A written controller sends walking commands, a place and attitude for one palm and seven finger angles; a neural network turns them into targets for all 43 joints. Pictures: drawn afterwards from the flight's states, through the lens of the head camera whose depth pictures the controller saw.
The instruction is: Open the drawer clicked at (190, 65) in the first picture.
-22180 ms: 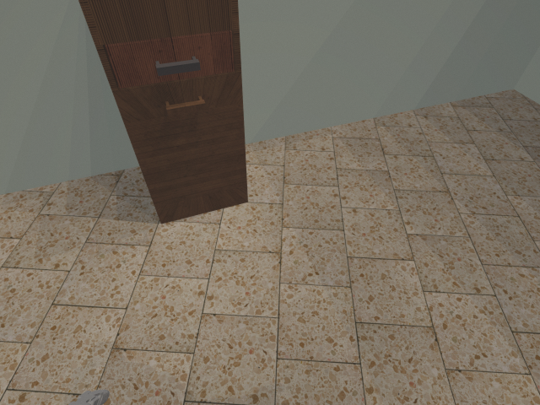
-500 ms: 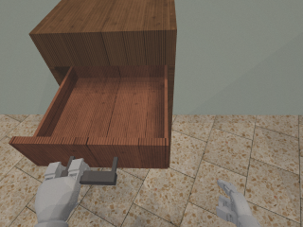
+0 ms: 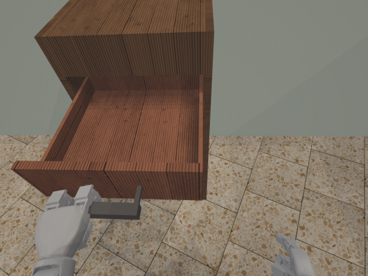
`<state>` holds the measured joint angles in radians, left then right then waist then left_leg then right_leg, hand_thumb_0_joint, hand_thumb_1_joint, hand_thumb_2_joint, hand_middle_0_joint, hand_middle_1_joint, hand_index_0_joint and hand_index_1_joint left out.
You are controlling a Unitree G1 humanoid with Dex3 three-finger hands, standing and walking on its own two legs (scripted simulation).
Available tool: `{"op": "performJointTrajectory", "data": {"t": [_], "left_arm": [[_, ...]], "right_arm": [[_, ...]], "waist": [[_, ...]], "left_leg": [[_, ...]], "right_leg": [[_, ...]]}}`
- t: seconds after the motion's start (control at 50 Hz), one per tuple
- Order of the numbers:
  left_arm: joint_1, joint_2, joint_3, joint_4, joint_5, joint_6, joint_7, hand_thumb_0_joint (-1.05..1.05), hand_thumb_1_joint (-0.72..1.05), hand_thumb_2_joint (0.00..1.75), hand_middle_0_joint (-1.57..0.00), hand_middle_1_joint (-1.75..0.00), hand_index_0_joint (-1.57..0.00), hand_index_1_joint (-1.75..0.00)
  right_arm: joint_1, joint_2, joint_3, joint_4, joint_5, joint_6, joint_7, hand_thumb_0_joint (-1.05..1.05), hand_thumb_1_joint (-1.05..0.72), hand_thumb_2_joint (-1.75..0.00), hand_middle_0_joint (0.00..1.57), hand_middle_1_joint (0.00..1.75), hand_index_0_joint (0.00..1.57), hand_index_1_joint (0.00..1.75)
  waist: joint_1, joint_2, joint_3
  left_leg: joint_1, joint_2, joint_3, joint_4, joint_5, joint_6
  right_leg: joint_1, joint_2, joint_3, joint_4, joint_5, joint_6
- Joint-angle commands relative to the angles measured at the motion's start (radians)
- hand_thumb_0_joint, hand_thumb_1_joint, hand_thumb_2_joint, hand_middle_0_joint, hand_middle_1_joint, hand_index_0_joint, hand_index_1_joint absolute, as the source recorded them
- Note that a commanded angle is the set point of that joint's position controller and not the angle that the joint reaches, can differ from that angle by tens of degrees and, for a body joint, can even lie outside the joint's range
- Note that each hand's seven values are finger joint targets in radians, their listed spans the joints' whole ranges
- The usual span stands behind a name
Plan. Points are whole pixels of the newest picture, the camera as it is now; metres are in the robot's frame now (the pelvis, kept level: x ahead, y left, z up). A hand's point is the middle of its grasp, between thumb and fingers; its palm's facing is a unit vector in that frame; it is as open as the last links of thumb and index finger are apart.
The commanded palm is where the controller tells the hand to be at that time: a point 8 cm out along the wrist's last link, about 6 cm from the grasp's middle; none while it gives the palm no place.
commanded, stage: open the thumb to release the handle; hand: left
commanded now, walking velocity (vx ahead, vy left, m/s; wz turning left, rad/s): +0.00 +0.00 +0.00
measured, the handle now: (110, 199) +0.26 +0.19 +0.03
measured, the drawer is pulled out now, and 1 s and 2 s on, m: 0.30 0.30 0.30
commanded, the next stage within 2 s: lift the hand off the handle in 0.22 s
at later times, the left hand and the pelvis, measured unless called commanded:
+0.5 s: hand (87, 230) +0.20 +0.23 +0.01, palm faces +0.05 -0.09 -1.00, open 13.8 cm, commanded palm +0.18 +0.23 +0.07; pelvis -0.03 +0.00 +0.01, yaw +1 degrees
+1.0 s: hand (75, 215) +0.22 +0.24 +0.06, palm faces +0.05 -0.08 -1.00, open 13.5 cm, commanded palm +0.19 +0.23 +0.12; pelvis -0.02 +0.00 +0.02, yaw +1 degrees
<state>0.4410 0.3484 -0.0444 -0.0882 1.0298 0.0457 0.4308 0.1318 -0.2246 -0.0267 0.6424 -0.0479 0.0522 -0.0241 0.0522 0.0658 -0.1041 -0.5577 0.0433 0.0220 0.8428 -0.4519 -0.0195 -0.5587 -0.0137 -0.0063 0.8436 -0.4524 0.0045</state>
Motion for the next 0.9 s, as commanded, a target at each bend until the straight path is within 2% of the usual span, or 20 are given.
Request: {"op": "performJointTrajectory", "data": {"t": [0.0,0.02,0.08,0.1,0.16,0.2,0.28,0.3,0.4,0.42,0.5,0.52,0.6,0.64,0.66,0.7,0.78,0.82,0.84,0.88], "left_arm": [[-0.084,0.185,0.121,-0.153,0.029,-0.015,0.036,0.0,-0.15,0.45,-0.32,-1.24,-0.32,-1.24],[-0.07,0.179,0.123,-0.146,0.036,-0.023,0.041,0.0,-0.22,0.42,-0.32,-1.23,-0.32,-1.23],[-0.084,0.178,0.127,-0.129,0.038,-0.036,0.047,0.0,-0.43,0.33,-0.3,-1.21,-0.3,-1.21],[-0.097,0.185,0.136,-0.115,0.033,-0.032,0.047,0.0,-0.5,0.3,-0.3,-1.2,-0.3,-1.2],[-0.115,0.174,0.13,-0.085,0.018,-0.033,0.041,0.0,-0.5,0.3,-0.3,-1.2,-0.3,-1.2],[-0.162,0.201,0.151,-0.088,0.017,-0.034,0.041,0.0,-0.5,0.3,-0.3,-1.2,-0.3,-1.2],[-0.215,0.178,0.124,-0.039,0.024,-0.037,0.038,0.0,-0.5,0.3,-0.3,-1.2,-0.3,-1.2],[-0.23,0.102,0.031,-0.109,0.014,-0.036,0.031,0.0,-0.5,0.3,-0.3,-1.2,-0.3,-1.2],[-0.333,0.128,0.029,-0.035,0.041,-0.024,0.025,0.0,-0.5,0.3,-0.3,-1.2,-0.3,-1.2],[-0.341,0.119,0.022,-0.03,0.051,-0.024,0.026,0.0,-0.5,0.3,-0.3,-1.2,-0.3,-1.2],[-0.398,0.175,0.07,0.013,0.072,-0.009,0.031,0.0,-0.5,0.3,-0.3,-1.2,-0.3,-1.2],[-0.402,0.151,0.049,0.002,0.067,-0.008,0.03,0.0,-0.5,0.3,-0.3,-1.2,-0.3,-1.2],[-0.388,0.166,0.072,0.025,0.047,0.001,0.024,0.0,-0.5,0.3,-0.3,-1.2,-0.3,-1.2],[-0.388,0.144,0.043,-0.041,0.029,0.001,0.013,0.0,-0.5,0.3,-0.3,-1.2,-0.3,-1.2],[-0.389,0.163,0.061,-0.062,0.019,-0.002,0.01,0.0,-0.5,0.3,-0.3,-1.2,-0.3,-1.2],[-0.372,0.203,0.1,-0.073,0.008,0.004,0.005,0.0,-0.5,0.3,-0.3,-1.2,-0.3,-1.2],[-0.401,0.169,0.059,-0.071,0.009,0.015,-0.021,0.0,-0.5,0.3,-0.3,-1.2,-0.3,-1.2],[-0.426,0.16,0.04,-0.103,-0.003,0.017,-0.039,0.0,-0.5,0.3,-0.3,-1.2,-0.3,-1.2],[-0.42,0.177,0.053,-0.115,-0.008,0.019,-0.05,0.0,-0.5,0.3,-0.3,-1.2,-0.3,-1.2],[-0.453,0.188,0.05,-0.15,-0.014,0.015,-0.066,0.0,-0.5,0.3,-0.3,-1.2,-0.3,-1.2]], "right_arm": [[-0.139,-0.103,-0.028,-0.16,-0.003,-0.055,-0.021,0.0,-0.9,-0.9,0.2,0.3,0.2,0.3],[-0.139,-0.098,-0.027,-0.16,-0.005,-0.057,-0.022,0.0,-0.9,-0.9,0.2,0.3,0.2,0.3],[-0.137,-0.095,-0.031,-0.152,-0.003,-0.06,-0.023,0.0,-0.9,-0.9,0.2,0.3,0.2,0.3],[-0.136,-0.098,-0.033,-0.148,-0.001,-0.058,-0.025,0.0,-0.9,-0.9,0.2,0.3,0.2,0.3],[-0.145,-0.098,-0.033,-0.143,0.004,-0.061,-0.033,0.0,-0.9,-0.9,0.2,0.3,0.2,0.3],[-0.15,-0.101,-0.033,-0.143,0.005,-0.061,-0.037,0.0,-0.9,-0.9,0.2,0.3,0.2,0.3],[-0.155,-0.096,-0.031,-0.136,0.01,-0.066,-0.042,0.0,-0.9,-0.9,0.2,0.3,0.2,0.3],[-0.157,-0.094,-0.03,-0.15,0.005,-0.071,-0.035,0.0,-0.9,-0.9,0.2,0.3,0.2,0.3],[-0.151,-0.099,-0.028,-0.129,0.007,-0.071,-0.038,0.0,-0.9,-0.9,0.2,0.3,0.2,0.3],[-0.149,-0.096,-0.026,-0.13,0.005,-0.071,-0.037,0.0,-0.9,-0.9,0.2,0.3,0.2,0.3],[-0.154,-0.093,-0.026,-0.122,0.007,-0.059,-0.042,0.0,-0.9,-0.9,0.2,0.3,0.2,0.3],[-0.155,-0.09,-0.023,-0.128,0.01,-0.06,-0.042,0.0,-0.9,-0.9,0.2,0.3,0.2,0.3],[-0.157,-0.092,-0.026,-0.12,0.015,-0.059,-0.048,0.0,-0.9,-0.9,0.2,0.3,0.2,0.3],[-0.162,-0.089,-0.026,-0.129,0.018,-0.06,-0.045,0.0,-0.9,-0.9,0.2,0.3,0.2,0.3],[-0.163,-0.09,-0.026,-0.129,0.019,-0.061,-0.046,0.0,-0.9,-0.9,0.2,0.3,0.2,0.3],[-0.173,-0.093,-0.022,-0.131,0.019,-0.06,-0.051,0.0,-0.9,-0.9,0.2,0.3,0.2,0.3],[-0.181,-0.09,-0.018,-0.123,0.026,-0.061,-0.05,0.0,-0.9,-0.9,0.2,0.3,0.2,0.3],[-0.181,-0.093,-0.017,-0.128,0.027,-0.066,-0.049,0.0,-0.9,-0.9,0.2,0.3,0.2,0.3],[-0.182,-0.094,-0.022,-0.127,0.03,-0.065,-0.05,0.0,-0.9,-0.9,0.2,0.3,0.2,0.3],[-0.185,-0.095,-0.019,-0.127,0.028,-0.066,-0.053,0.0,-0.9,-0.9,0.2,0.3,0.2,0.3]], "waist": [[0.011,-0.093,-0.154],[0.02,-0.071,-0.159],[0.021,-0.022,-0.161],[0.016,-0.041,-0.169],[0.014,-0.048,-0.136],[0.015,-0.032,-0.142],[0.012,-0.057,-0.124],[0.002,-0.031,-0.154],[-0.012,-0.07,-0.12],[-0.002,-0.064,-0.121],[0.014,-0.067,-0.153],[0.018,-0.052,-0.156],[0.023,-0.025,-0.182],[0.022,-0.015,-0.189],[0.024,-0.017,-0.196],[0.026,-0.042,-0.179],[0.016,-0.056,-0.114],[0.015,-0.056,-0.126],[0.021,-0.032,-0.137],[0.018,-0.034,-0.148]], "left_leg": [[0.129,-0.065,0.001,-0.106,0.326,0.033],[0.133,-0.067,0.003,-0.112,0.315,0.032],[0.147,-0.07,0.009,-0.115,0.301,0.031],[0.149,-0.07,0.007,-0.116,0.295,0.029],[0.135,-0.075,0.01,-0.127,0.253,0.033],[0.142,-0.074,0.01,-0.135,0.252,0.03],[0.138,-0.075,0.01,-0.146,0.231,0.032],[0.172,-0.073,0.007,-0.152,0.246,0.031],[0.168,-0.07,-0.003,-0.168,0.221,0.029],[0.17,-0.07,0.001,-0.172,0.217,0.031],[0.178,-0.071,0.005,-0.183,0.223,0.028],[0.179,-0.073,0.007,-0.185,0.227,0.029],[0.195,-0.073,0.012,-0.189,0.272,0.026],[0.211,-0.072,0.011,-0.199,0.282,0.027],[0.219,-0.071,0.011,-0.204,0.293,0.028],[0.219,-0.068,0.006,-0.217,0.294,0.026],[0.224,-0.068,0.007,-0.242,0.269,0.031],[0.248,-0.064,0.005,-0.257,0.275,0.032],[0.262,-0.065,0.005,-0.265,0.283,0.031],[0.285,-0.067,0.006,-0.272,0.296,0.034]], "right_leg": [[0.101,0.037,-0.008,-0.137,0.418,-0.033],[0.101,0.037,-0.01,-0.135,0.394,-0.036],[0.094,0.037,-0.009,-0.145,0.369,-0.041],[0.1,0.038,-0.005,-0.152,0.361,-0.04],[0.098,0.036,-0.003,-0.171,0.331,-0.035],[0.102,0.036,0.002,-0.18,0.316,-0.038],[0.089,0.036,-0.007,-0.188,0.281,-0.034],[0.098,0.034,-0.008,-0.193,0.288,-0.035],[0.072,0.038,-0.022,-0.205,0.236,-0.035],[0.073,0.036,-0.023,-0.205,0.232,-0.035],[0.101,0.039,-0.019,-0.209,0.235,-0.039],[0.108,0.035,-0.018,-0.208,0.244,-0.039],[0.142,0.037,-0.012,-0.21,0.301,-0.04],[0.158,0.034,-0.015,-0.215,0.31,-0.039],[0.171,0.035,-0.014,-0.218,0.321,-0.039],[0.187,0.035,-0.014,-0.231,0.315,-0.036],[0.171,0.032,-0.018,-0.257,0.281,-0.032],[0.186,0.029,-0.02,-0.265,0.276,-0.03],[0.203,0.03,-0.019,-0.271,0.281,-0.032],[0.217,0.027,-0.018,-0.282,0.297,-0.029]]}}
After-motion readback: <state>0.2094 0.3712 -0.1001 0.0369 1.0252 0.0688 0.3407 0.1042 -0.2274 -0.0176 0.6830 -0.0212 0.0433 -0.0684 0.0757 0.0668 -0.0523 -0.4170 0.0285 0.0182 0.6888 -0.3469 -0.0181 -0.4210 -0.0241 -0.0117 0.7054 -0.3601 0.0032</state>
